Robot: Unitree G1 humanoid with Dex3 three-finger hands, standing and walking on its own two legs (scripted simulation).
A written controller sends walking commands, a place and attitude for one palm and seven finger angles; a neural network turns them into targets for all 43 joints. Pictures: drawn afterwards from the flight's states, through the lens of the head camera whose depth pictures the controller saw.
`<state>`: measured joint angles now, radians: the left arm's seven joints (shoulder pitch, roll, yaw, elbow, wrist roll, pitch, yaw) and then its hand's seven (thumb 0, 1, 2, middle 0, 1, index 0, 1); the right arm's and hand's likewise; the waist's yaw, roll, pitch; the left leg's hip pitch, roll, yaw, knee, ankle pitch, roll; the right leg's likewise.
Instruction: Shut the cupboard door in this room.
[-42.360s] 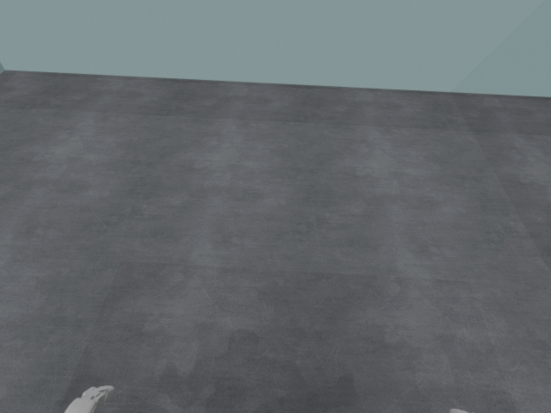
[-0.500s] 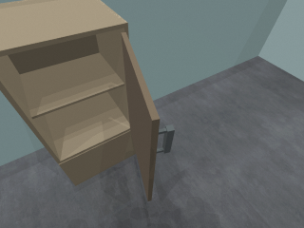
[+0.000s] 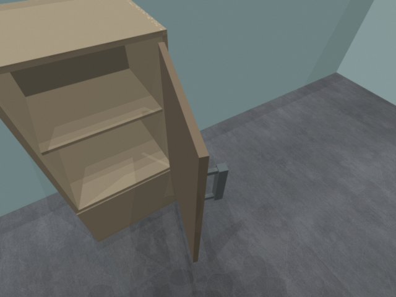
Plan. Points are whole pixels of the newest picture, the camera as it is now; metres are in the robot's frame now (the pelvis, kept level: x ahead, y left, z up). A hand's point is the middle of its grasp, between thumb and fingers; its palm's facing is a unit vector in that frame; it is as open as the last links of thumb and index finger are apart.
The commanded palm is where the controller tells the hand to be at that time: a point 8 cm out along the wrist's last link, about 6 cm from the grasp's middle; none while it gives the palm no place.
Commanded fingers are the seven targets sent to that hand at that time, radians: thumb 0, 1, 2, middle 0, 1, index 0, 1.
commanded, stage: look at it before walking up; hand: left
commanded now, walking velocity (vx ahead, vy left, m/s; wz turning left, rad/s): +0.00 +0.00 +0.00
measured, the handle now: (211, 184) +0.36 +0.00 +0.00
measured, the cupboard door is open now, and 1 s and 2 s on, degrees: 73 73 73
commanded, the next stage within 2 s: walk around to get in front in 1.14 s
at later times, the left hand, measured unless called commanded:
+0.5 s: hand out of the picture +0.00 +0.18 -0.18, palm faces +0.03 -0.98 -0.19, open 7.4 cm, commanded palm none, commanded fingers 0.00 0.90 0.90 -0.20 -0.30 -0.20 -0.30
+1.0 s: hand out of the picture +0.03 +0.21 -0.17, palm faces +0.02 -0.97 -0.25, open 7.4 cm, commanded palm none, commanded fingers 0.00 0.90 0.90 -0.20 -0.30 -0.20 -0.30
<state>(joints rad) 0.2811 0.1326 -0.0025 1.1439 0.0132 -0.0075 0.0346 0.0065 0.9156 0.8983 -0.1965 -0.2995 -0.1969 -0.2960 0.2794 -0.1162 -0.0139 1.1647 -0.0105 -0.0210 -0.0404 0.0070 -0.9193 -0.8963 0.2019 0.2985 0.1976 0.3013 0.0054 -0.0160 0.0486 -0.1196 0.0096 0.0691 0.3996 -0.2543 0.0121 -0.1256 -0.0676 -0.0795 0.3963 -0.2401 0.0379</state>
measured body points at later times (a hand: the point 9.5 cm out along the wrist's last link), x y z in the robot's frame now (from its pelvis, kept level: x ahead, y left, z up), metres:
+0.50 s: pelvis +0.00 +0.00 +0.00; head +0.01 +0.01 +0.45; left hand +0.00 +0.23 -0.16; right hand +0.01 -0.22 -0.16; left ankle -0.02 +0.11 -0.74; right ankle -0.02 -0.14 -0.74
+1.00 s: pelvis +0.00 +0.00 +0.00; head +0.01 +0.01 +0.45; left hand +0.03 +0.26 -0.15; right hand +0.05 -0.26 -0.14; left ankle -0.02 +0.11 -0.74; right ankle -0.02 -0.14 -0.74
